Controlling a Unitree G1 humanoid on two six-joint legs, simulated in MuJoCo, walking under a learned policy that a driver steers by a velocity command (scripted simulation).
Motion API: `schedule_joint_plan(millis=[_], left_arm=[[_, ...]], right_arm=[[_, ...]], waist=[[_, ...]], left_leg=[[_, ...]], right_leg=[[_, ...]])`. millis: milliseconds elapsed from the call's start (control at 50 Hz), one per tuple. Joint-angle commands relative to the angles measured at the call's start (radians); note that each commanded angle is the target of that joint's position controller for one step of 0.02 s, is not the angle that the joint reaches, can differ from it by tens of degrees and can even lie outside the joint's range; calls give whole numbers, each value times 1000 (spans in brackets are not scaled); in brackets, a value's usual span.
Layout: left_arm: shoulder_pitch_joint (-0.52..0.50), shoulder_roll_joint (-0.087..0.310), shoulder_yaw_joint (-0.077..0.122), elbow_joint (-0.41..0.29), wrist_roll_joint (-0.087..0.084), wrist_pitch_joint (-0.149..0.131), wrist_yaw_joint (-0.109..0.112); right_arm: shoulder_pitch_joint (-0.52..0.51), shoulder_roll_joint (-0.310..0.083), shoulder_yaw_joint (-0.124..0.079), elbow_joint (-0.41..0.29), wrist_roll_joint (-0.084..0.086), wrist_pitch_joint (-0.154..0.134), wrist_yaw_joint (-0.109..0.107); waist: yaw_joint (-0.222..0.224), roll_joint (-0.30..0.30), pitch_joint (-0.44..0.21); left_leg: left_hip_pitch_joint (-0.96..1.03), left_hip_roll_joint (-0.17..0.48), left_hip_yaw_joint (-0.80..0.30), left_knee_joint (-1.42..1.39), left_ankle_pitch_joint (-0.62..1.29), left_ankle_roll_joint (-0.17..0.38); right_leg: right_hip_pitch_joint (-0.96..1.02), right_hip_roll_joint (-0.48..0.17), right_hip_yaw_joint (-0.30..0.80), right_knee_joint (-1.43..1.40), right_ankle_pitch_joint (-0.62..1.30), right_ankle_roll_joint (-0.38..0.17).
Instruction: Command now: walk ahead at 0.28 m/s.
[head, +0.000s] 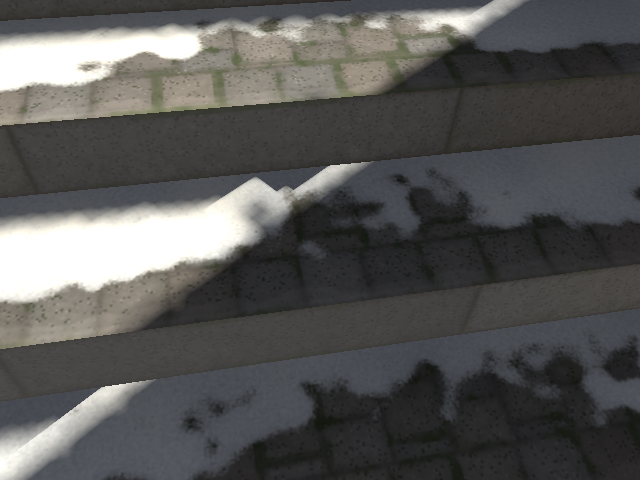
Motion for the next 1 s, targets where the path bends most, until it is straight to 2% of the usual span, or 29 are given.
schedule_joint_plan(millis=[20, 60, 120, 140, 160, 180, 220, 260, 280, 320, 340, 360, 400, 420, 440, 460, 480, 500, 520, 540, 560, 580, 600, 640, 680, 820, 840, 880, 1000], left_arm=[[175, -48, 2, 133, 23, -40, 4], [231, -53, 0, 194, 17, -57, -7], [213, -24, -13, 176, 5, -87, -11], [292, 13, -6, 205, 11, -101, -12], [323, 44, 1, 212, 5, -112, -12], [371, 73, 11, 225, 9, -119, -16], [400, 90, 16, 219, 17, -115, -11], [439, 70, 12, 220, 26, -107, 3], [464, 42, 6, 228, 11, -99, 16], [485, 43, 7, 232, 9, -83, 35], [480, 53, 8, 225, 12, -81, 45], [463, 104, 23, 209, 0, -72, 51], [474, 133, 39, 208, 3, -45, 50], [443, 138, 33, 190, -2, -36, 41], [441, 154, 33, 181, -29, -45, 26], [428, 173, 38, 182, -42, -62, 5], [461, 125, 31, 144, -51, -63, -21], [408, 126, 38, 121, -43, -45, -37], [410, 30, 30, 113, -9, -19, -43], [379, 2, 28, 73, 11, 6, -33], [322, -5, 26, 28, 29, 25, -14], [296, 0, 28, 6, 43, 30, 7], [323, 2, 28, 15, 49, 31, 20], [375, -20, 20, 36, 35, 29, 23], [380, -33, 13, 28, 29, 30, 35], [241, 14, 22, -1, 39, 68, 43], [234, -4, 18, -11, 43, 68, 42], [213, -13, 19, -21, 47, 73, 40], [217, 5, 28, -32, 47, 96, 43]], right_arm=[[-67, 71, 26, -173, -21, 10, -19], [-50, 114, 50, -185, -9, 32, -23], [-62, 56, 42, -167, -11, 58, -29], [-70, 67, 39, -151, -3, 67, -41], [-91, 62, 39, -165, -8, 73, -47], [-161, 74, 37, -185, -15, 77, -55], [-321, 92, 49, -267, -6, 82, -63], [-456, 89, 58, -322, -12, 86, -59], [-504, 105, 70, -357, -16, 93, -56], [-540, 109, 84, -396, -17, 102, -39], [-533, 111, 86, -406, -19, 110, -34], [-499, 142, 106, -398, -1, 123, -25], [-449, 130, 95, -366, 24, 149, -34], [-335, 129, 85, -306, 49, 149, -36], [-229, 99, 73, -262, 44, 139, -45], [-70, 62, 55, -212, 34, 123, -50], [-8, -19, 27, -174, 22, 105, -58], [22, -71, 9, -178, -14, 127, -71], [-129, -105, 1, -187, -8, 134, -79], [-248, -88, 1, -192, -2, 133, -70], [-304, -27, 16, -157, 8, 126, -69], [-308, 27, 29, -123, 8, 119, -69], [-295, 49, 34, -96, -1, 110, -65], [-236, 62, 40, -51, -12, 87, -61], [-198, 28, 32, -23, -10, 59, -53], [-119, -37, 4, 25, 4, 15, -55], [-96, -46, -3, 37, 0, 18, -58], [-106, -2, 3, 29, -5, 35, -75], [-131, -24, -11, 13, -17, 58, -93]], waist=[[-7, 29, -20], [-48, 6, 14], [-74, 37, 13], [-46, -31, -20], [-45, -46, -25], [-2, -98, -39], [26, -96, -14], [60, -79, 10], [59, -69, 24], [64, -96, 14], [61, -112, 5], [54, -134, -33], [53, -165, -54], [17, -194, -116], [-24, -201, -173], [-91, -238, -270], [-93, -68, -309], [-149, 187, -372], [-62, 183, -328], [8, 107, -204], [54, 50, -68], [81, 12, 17], [97, -5, 29], [106, 4, 17], [107, 57, -14], [58, 30, -36], [57, 57, -36], [45, 48, -42], [30, 41, -42]], left_leg=[[-406, -4, -59, 407, -112, 41], [-505, -8, -83, 381, -126, 56], [-430, 0, 10, 134, -50, 15], [-487, -29, 74, 287, -84, 6], [-544, -2, 78, 281, -91, 0], [-671, -19, 90, 453, -164, 8], [-856, 18, 50, 548, -248, 25], [-941, 49, 78, 528, -294, 23], [-944, 71, 75, 487, -310, 24], [-859, 110, 151, 236, -275, 3], [-827, 128, 148, 165, -250, -8], [-626, 147, 170, -81, -349, 14], [-400, 110, 220, -301, -461, 34], [-208, 36, 299, -329, -520, 53], [-36, -18, 323, -410, -354, 78], [167, -20, 209, -566, -203, 93], [354, 165, -164, -676, -54, 182], [311, 329, -550, -1096, -49, 281], [169, 364, -696, -1232, -201, 305], [37, 354, -603, -1219, -359, 272], [-98, 316, -459, -1152, -501, 210], [-182, 267, -333, -1083, -504, 153], [-196, 229, -226, -1027, -462, 124], [-176, 209, -133, -1008, -316, 110], [-101, 232, -155, -1046, -281, 130], [51, 260, -165, -1082, -378, 138], [97, 252, -153, -1092, -400, 138], [92, 280, -197, -1095, -391, 151], [69, 318, -287, -1094, -499, 203]], right_leg=[[278, -277, 571, -611, 227, -143], [297, -243, 428, -632, 376, -91], [236, -209, 259, -683, 660, -63], [309, -227, 258, -685, 791, -93], [368, -231, 258, -703, 770, -96], [482, -255, 297, -719, 749, -112], [611, -299, 338, -751, 572, -107], [674, -300, 340, -767, 451, -89], [680, -291, 338, -767, 485, -70], [663, -239, 301, -815, 451, -58], [681, -244, 309, -830, 506, -72], [659, -268, 267, -940, 616, -79], [688, -271, 222, -921, 759, -65], [670, -273, 149, -819, 1202, -57], [665, -288, 130, -711, 1572, -35], [647, -259, 110, -545, 1595, 9], [363, -153, 129, -310, 1215, 95], [330, -19, 162, 15, 245, 121], [273, 4, 355, 371, 91, 129], [191, -1, 387, 529, 139, 124], [136, -34, 354, 540, 205, 104], [105, -34, 345, 540, 256, 89], [88, -19, 359, 541, 294, 73], [68, 29, 376, 579, 382, 65], [-16, 58, 387, 697, 371, 70], [-189, 20, 340, 705, 353, 118], [-216, -5, 333, 648, 341, 130], [-198, -40, 343, 593, 353, 156], [-159, -96, 323, 527, 308, 181]])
